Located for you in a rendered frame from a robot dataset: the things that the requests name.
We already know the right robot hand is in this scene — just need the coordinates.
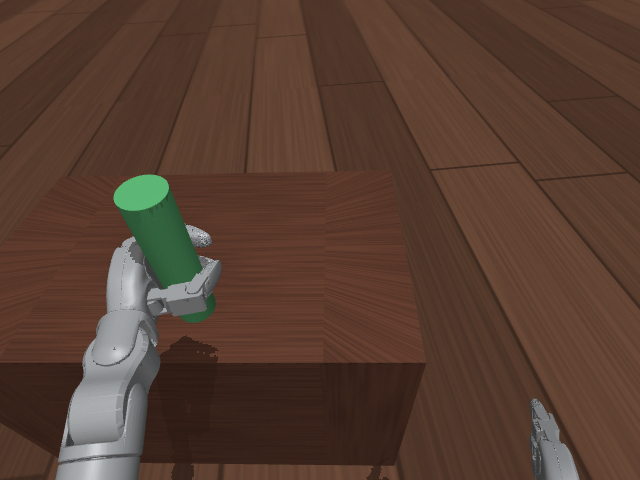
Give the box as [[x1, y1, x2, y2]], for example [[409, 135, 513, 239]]
[[529, 398, 580, 480]]

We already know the can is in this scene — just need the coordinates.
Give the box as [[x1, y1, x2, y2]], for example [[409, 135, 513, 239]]
[[113, 174, 216, 323]]

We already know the left robot arm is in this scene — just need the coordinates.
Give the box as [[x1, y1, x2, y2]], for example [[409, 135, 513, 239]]
[[55, 309, 160, 480]]

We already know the left robot hand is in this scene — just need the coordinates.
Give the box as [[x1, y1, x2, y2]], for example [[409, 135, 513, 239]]
[[106, 223, 222, 325]]

